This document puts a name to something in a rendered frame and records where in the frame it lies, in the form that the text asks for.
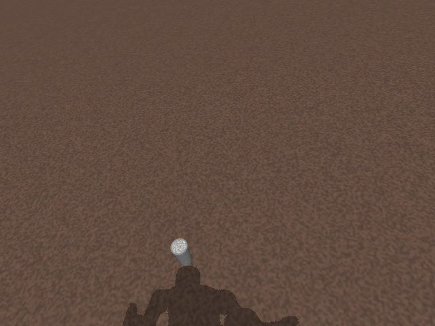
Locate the cup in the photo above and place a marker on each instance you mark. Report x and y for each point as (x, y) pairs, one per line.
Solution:
(180, 250)

